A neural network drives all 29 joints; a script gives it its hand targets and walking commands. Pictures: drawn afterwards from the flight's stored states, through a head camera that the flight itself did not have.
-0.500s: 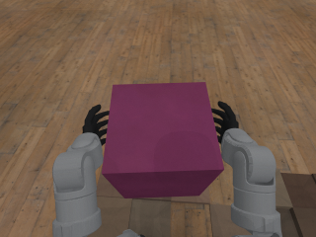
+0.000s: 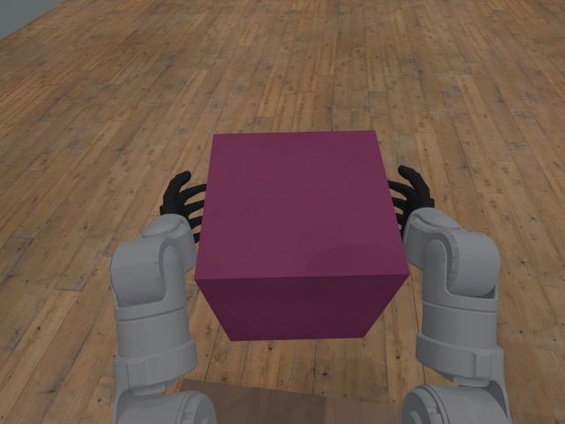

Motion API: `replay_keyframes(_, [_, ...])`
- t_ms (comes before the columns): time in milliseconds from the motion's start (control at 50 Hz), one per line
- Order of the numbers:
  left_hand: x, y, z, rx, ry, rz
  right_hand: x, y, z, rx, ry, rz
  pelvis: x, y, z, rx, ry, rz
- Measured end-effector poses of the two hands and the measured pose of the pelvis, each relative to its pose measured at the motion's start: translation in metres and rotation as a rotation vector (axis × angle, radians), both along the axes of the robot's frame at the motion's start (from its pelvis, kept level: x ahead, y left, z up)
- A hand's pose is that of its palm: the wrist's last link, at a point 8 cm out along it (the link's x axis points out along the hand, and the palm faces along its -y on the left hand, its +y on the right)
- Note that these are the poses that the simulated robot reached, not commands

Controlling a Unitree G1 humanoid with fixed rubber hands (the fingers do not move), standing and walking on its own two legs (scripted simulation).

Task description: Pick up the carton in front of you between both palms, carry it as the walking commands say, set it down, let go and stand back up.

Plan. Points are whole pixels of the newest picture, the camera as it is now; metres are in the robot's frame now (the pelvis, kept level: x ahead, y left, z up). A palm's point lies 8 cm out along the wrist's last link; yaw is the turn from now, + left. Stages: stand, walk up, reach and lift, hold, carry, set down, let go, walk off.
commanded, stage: carry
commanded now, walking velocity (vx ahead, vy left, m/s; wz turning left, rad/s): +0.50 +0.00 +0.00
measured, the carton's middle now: (295, 245) +0.36 -0.01 +0.07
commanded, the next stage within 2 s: none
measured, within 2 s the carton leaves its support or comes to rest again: neither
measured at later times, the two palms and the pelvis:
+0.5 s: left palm (214, 112) +0.66 +0.13 +0.11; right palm (370, 109) +0.63 -0.17 +0.11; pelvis +0.33 +0.01 +0.02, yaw -2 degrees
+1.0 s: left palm (236, 53) +0.99 +0.11 +0.08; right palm (349, 47) +0.99 -0.19 +0.08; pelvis +0.69 -0.05 -0.02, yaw -1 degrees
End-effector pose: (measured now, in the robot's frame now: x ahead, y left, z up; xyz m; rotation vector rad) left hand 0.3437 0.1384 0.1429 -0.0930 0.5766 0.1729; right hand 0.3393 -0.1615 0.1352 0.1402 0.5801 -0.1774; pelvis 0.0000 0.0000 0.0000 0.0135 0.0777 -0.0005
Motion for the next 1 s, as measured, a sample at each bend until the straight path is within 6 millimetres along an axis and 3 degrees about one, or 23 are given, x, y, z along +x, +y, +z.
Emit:
replay_keyframes(120, [0.051, 0.0, -0.044, -0.02, 0.118, 0.065, 0.066, 0.001, -0.041, 0.057, 0.118, 0.006, 0.062, -0.013, 0.008, 0.008, 0.023, -0.015])
replay_keyframes(240, [0.117, 0.01, -0.054, -0.043, 0.093, 0.088, 0.133, 0.01, -0.053, 0.066, 0.089, 0.006, 0.139, -0.012, 0.011, -0.002, 0.029, -0.023])
replay_keyframes(360, [0.22, 0.007, -0.051, -0.061, 0.013, -0.006, 0.213, 0.007, -0.038, -0.007, 0.006, -0.042, 0.238, 0.002, 0.001, -0.015, -0.009, -0.018])
replay_keyframes(420, [0.267, 0.0, -0.045, -0.041, 0.013, -0.058, 0.25, 0.001, -0.03, -0.04, 0.008, -0.06, 0.278, 0.007, 0.006, -0.009, -0.003, -0.021])
replay_keyframes(520, [0.329, -0.008, -0.03, -0.045, 0.045, -0.072, 0.306, -0.006, -0.017, -0.025, 0.039, -0.082, 0.343, 0.011, 0.024, -0.032, 0.018, -0.026])
replay_keyframes(620, [0.384, -0.007, -0.017, -0.043, 0.023, -0.047, 0.369, -0.006, -0.004, -0.003, 0.017, -0.071, 0.414, 0.002, 0.032, -0.026, 0.017, -0.032])
replay_keyframes(740, [0.463, -0.014, -0.013, -0.027, -0.026, -0.012, 0.461, -0.014, -0.002, -0.032, -0.031, -0.006, 0.521, -0.02, 0.016, 0.006, -0.019, -0.037])
replay_keyframes(820, [0.532, -0.028, -0.023, -0.002, -0.08, 0.003, 0.536, -0.028, -0.017, -0.029, -0.087, 0.019, 0.594, -0.036, -0.018, 0.006, -0.036, -0.022])
replay_keyframes(920, [0.594, -0.028, -0.048, 0.017, 0.027, 0.026, 0.605, -0.028, -0.046, -0.02, 0.019, 0.049, 0.647, -0.044, -0.024, -0.026, -0.012, -0.021])
replay_keyframes(1000, [0.644, -0.027, -0.059, -0.018, 0.068, 0.048, 0.655, -0.027, -0.056, 0.014, 0.062, 0.026, 0.693, -0.048, -0.02, -0.026, -0.008, -0.013])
